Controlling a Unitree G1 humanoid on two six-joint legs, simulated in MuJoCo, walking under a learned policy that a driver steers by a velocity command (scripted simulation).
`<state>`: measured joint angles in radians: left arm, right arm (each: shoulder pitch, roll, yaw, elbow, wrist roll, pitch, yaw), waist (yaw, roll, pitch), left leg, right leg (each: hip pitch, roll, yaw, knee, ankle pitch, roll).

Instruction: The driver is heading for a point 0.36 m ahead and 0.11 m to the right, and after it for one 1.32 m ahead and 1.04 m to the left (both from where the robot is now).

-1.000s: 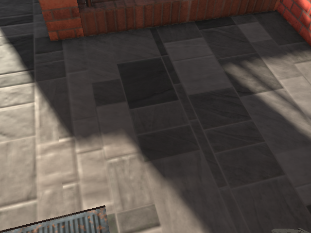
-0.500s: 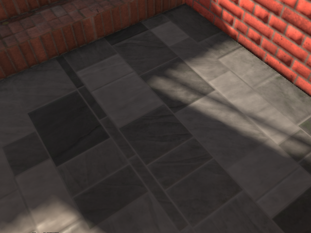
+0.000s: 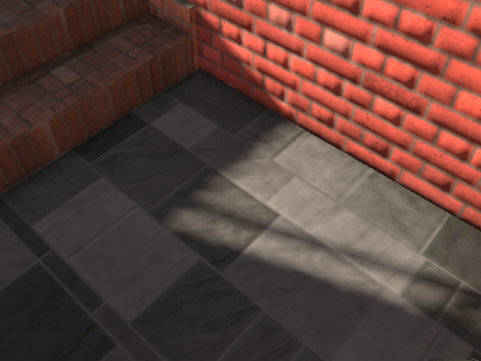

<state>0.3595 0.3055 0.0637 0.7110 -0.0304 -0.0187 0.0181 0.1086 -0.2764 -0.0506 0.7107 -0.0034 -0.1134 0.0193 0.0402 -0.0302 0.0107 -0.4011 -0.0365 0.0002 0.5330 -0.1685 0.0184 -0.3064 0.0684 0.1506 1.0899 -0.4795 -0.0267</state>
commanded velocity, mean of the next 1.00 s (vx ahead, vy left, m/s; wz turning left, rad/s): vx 0.50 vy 0.00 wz -0.03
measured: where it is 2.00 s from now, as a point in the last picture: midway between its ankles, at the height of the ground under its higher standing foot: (238, 203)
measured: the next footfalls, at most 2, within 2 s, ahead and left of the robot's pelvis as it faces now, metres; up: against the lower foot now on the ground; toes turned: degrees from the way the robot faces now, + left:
right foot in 0.42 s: +0.36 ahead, -0.19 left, +0.00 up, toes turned -15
left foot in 0.98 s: +0.69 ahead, +0.02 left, +0.00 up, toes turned +3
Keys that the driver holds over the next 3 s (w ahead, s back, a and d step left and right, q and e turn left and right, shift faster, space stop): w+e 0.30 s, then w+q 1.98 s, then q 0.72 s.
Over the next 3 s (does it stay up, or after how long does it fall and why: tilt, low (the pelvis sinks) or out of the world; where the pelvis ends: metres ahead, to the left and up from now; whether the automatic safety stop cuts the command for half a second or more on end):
stays up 1.14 0.36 0.01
